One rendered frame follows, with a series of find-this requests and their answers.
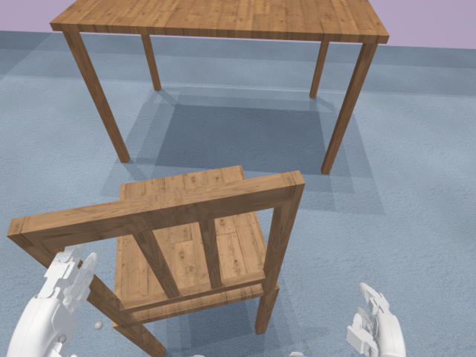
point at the table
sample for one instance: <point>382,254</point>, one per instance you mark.
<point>304,20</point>

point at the right robot hand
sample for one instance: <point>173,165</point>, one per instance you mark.
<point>380,336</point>

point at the chair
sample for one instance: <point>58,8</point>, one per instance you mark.
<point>185,243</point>

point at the left robot hand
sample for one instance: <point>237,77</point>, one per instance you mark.
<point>52,312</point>

